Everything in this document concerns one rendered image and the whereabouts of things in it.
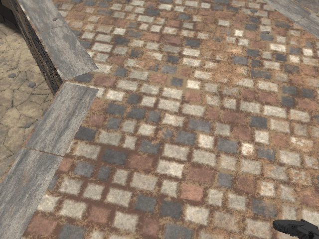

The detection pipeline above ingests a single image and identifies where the right robot hand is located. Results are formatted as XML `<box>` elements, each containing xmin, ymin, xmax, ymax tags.
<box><xmin>272</xmin><ymin>219</ymin><xmax>319</xmax><ymax>239</ymax></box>

